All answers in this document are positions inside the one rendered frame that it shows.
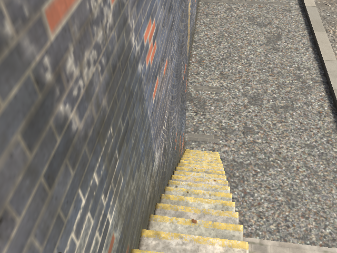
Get stairs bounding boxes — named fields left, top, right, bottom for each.
left=130, top=149, right=249, bottom=253

